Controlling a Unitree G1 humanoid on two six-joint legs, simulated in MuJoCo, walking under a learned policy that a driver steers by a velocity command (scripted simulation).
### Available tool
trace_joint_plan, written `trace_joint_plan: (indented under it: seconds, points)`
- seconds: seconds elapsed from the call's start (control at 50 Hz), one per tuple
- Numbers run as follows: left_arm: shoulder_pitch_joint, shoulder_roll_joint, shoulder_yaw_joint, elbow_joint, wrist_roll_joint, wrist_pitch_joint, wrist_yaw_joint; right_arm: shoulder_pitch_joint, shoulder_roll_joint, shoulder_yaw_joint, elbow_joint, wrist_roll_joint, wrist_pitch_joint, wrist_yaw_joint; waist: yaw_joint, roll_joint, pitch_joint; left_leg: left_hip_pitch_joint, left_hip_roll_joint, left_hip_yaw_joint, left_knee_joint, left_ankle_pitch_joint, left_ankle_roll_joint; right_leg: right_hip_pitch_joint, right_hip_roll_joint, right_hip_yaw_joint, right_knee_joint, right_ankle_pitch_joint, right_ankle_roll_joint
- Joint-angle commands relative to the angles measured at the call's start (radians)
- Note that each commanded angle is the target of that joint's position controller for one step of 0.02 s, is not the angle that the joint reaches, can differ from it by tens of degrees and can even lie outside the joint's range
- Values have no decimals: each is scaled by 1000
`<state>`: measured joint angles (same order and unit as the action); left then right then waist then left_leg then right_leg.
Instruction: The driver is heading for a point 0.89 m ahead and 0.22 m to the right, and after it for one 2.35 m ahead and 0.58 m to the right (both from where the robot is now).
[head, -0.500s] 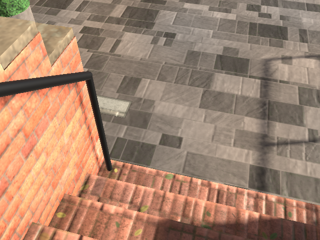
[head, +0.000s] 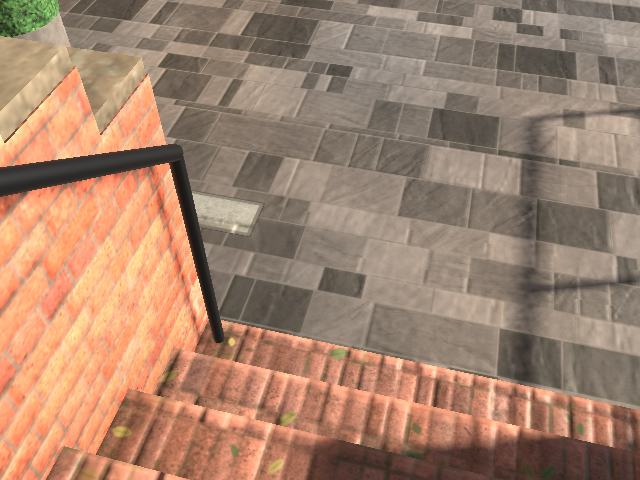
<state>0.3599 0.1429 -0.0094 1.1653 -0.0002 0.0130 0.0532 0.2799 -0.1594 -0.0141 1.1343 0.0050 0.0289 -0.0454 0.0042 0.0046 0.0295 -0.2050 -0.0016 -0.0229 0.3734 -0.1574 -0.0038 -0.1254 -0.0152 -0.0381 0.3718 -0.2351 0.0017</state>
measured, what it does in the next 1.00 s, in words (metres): walks ahead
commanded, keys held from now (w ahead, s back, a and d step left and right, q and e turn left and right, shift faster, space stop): no key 0.30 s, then w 0.70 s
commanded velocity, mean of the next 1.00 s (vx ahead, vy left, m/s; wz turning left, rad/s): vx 0.24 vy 0.00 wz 0.00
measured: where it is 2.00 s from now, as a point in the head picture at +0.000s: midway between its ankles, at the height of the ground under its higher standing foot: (341, 444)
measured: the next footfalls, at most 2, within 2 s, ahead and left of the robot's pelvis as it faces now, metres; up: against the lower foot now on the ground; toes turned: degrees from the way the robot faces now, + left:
right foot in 1.14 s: +0.35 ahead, -0.11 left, -0.18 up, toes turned -2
left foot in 1.64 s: +0.68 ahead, +0.16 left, -0.36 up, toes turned -4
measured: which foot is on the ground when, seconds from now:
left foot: down 0.00-1.00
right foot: down 0.00-0.60, up 0.62-1.00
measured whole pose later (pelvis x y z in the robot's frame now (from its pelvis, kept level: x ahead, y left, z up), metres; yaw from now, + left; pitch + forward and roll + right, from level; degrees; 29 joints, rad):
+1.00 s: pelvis +0.20 +0.02 -0.04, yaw +1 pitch +2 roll +1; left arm 0.19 0.23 0.07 0.91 0.02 -0.04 -0.04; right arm 0.56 -0.17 0.00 1.08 0.01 -0.10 -0.05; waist -0.07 -0.03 -0.03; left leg -0.11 -0.04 0.05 0.67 -0.58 0.04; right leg -0.63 -0.08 0.07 0.67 0.45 -0.07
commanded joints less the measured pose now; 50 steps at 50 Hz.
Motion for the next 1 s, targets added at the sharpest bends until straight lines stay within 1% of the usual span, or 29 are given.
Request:
trace_joint_plan:
  seconds: [0.02, 0.3, 0.34, 0.36, 0.38, 0.42, 0.44, 0.46, 0.5, 0.52, 0.56, 0.58, 0.6, 0.62, 0.64, 0.66, 0.68, 0.72, 0.74, 0.78, 0.8, 0.82, 0.84, 0.86, 0.88, 0.92, 0.94, 0.96, 1.0]
  points:
    - [108, 76, 10, 2, 0, -1, 2, 68, -81, -9, -7, 0, -3, -3, 0, -7, 54, 12, 23, -20, -61, 51, 43, -74, -21, 28, -88, 45, -38]
    - [127, 72, 11, -9, -2, 4, -4, 112, -72, 2, 17, 2, -9, -3, 5, -7, 58, 6, 28, -19, -56, 65, 39, -65, -19, 36, -93, 70, -45]
    - [146, 73, 12, -1, -4, 7, 1, 126, -65, 3, 25, 2, -6, -8, 7, -16, 44, 4, 2, 6, -39, -83, 38, -63, -8, 36, -109, -106, -55]
    - [144, 97, 21, -6, -10, 9, 5, 119, -69, 0, 19, 6, -6, -11, 9, -36, 56, -28, -23, 34, 4, -194, 42, -74, -12, 53, -116, -242, -73]
    - [141, 121, 30, -15, -16, 9, 9, 115, -69, -2, 12, 9, -10, -13, 14, -63, 77, -79, -42, 60, 58, -296, 48, -86, -38, 95, -136, -381, -100]
    - [174, 169, 50, -24, -23, 3, 10, 66, -47, 0, -18, 6, -32, -5, 40, -127, 138, -223, -40, 83, 193, -281, 59, -64, -168, 265, -223, -525, -168]
    - [178, 200, 64, -31, -23, -1, 10, 44, -41, 1, -31, 4, -46, 3, 48, -149, 158, -266, -11, 78, 274, -232, 64, -58, -241, 343, -250, -517, -204]
    - [177, 204, 71, -38, -20, -4, 11, 29, -53, -4, -42, 5, -60, 12, 51, -146, 166, -299, 20, 60, 351, -227, 72, -61, -283, 379, -257, -478, -228]
    - [145, 190, 76, -61, -19, -17, 6, 41, -60, -12, -54, 20, -81, 26, 29, -135, 173, -345, 63, 31, 403, -290, 91, -50, -298, 368, -231, -394, -230]
    - [99, 192, 75, -83, -36, -21, 1, 68, -67, -15, -56, 33, -86, 30, 0, -132, 176, -279, 70, 29, 318, -285, 101, -96, -277, 328, -214, -358, -212]
    - [21, 183, 73, -106, -51, -17, -8, 219, -57, -26, 3, 21, -90, 32, -81, -91, 125, 38, 1, 106, 154, -145, 98, -266, -174, 197, -112, -301, -169]
    - [-4, 175, 69, -120, -50, -21, -10, 318, -72, -37, 37, 9, -86, 31, -118, -27, 103, 152, 11, 62, 110, -139, 97, -347, -117, 134, 19, -239, -147]
    - [-37, 120, 52, -144, -34, -30, -20, 447, -138, -55, 45, 12, -90, 26, -160, 164, 47, 256, 174, -190, -49, -214, 144, -432, -10, 12, 380, -133, -99]
    - [-25, 52, 38, -184, -30, -47, -25, 479, -242, -70, 35, 8, -105, 42, -141, 345, 25, 301, 341, -602, -209, -388, 273, -627, 95, 44, 634, -268, -87]
    - [-3, 82, 43, -184, -40, -70, -28, 371, -196, -53, -5, 1, -124, 43, -76, 202, 72, 221, 384, -657, -208, -379, 318, -679, 27, 150, 811, -236, -105]
    - [13, 115, 49, -188, -44, -81, -33, 273, -154, -41, -48, 8, -135, 44, -35, 109, 97, 169, 358, -537, -183, -277, 296, -688, -14, 170, 879, -147, -117]
    - [44, 129, 57, -176, -37, -83, -33, 208, -137, -32, -77, 11, -138, 52, -2, 54, 73, 144, 313, -425, -182, -180, 266, -653, -52, 159, 873, -71, -118]
    - [58, 153, 77, -171, -14, -68, -29, 175, -92, -11, -98, 10, -129, 55, 17, 37, 48, 84, 231, -215, -175, 96, 205, -548, -102, 141, 759, 21, -85]
    - [73, 144, 80, -163, -19, -57, -31, 218, -83, -9, -83, 6, -123, 49, 7, 71, 26, 85, 202, -156, -161, 196, 207, -511, -86, 100, 747, 31, -66]
    - [30, 134, 84, -175, -14, -45, -36, 302, -108, -11, -60, -8, -117, 34, -11, 41, 15, 102, 187, -110, -128, 312, 227, -515, -70, 62, 719, 91, -36]
    - [11, 131, 88, -189, -15, -46, -42, 329, -128, -14, -46, -16, -117, 28, -9, 41, 13, 113, 215, -131, -82, 357, 237, -546, -78, 87, 732, 133, -39]
    - [-21, 134, 89, -210, -21, -49, -45, 327, -137, -14, -47, -11, -121, 24, -7, 43, 30, 132, 229, -140, -67, 378, 239, -606, -87, 107, 708, 162, -40]
    - [-55, 148, 98, -228, -21, -52, -47, 348, -145, -13, -48, -9, -127, 26, -17, 50, 35, 156, 207, -120, -48, 311, 228, -645, -83, 114, 640, 244, -50]
    - [-147, 158, 103, -267, -27, -62, -55, 372, -133, -14, -30, 1, -132, 18, -39, 91, 60, 245, 236, -156, -15, 243, 202, -762, -108, 163, 575, 284, -63]
    - [-203, 161, 102, -294, -21, -70, -58, 393, -125, -12, -29, 5, -135, 9, -62, 103, 63, 286, 240, -167, 18, 232, 192, -820, -110, 173, 519, 319, -67]
    - [-237, 142, 96, -310, 10, -73, -77, 318, -128, -7, -66, 3, -140, -17, -50, 84, 92, 55, 154, -64, 74, 104, 170, -622, -87, 123, 295, 598, -60]
    - [-213, 108, 85, -304, 30, -74, -92, 291, -111, -1, -73, 8, -133, -24, -50, 64, 58, -89, 108, 0, 138, 21, 160, -453, -55, 76, 249, 752, -62]
    - [-189, 84, 79, -294, 34, -64, -104, 304, -111, -4, -68, 13, -135, -20, -55, 57, 52, -193, 106, 10, 167, -47, 162, -346, -30, 46, 261, 811, -66]
    - [-115, 91, 80, -265, 21, -43, -112, 287, -136, -8, -82, 7, -141, -10, -29, 56, 50, -319, 127, -35, 270, -119, 178, -240, -23, 61, 379, 804, -78]
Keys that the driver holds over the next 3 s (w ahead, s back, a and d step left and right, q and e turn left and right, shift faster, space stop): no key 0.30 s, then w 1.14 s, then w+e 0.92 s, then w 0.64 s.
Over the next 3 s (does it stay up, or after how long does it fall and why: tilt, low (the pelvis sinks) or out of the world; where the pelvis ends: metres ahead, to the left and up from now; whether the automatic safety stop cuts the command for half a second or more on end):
stays up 1.18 -0.17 -0.77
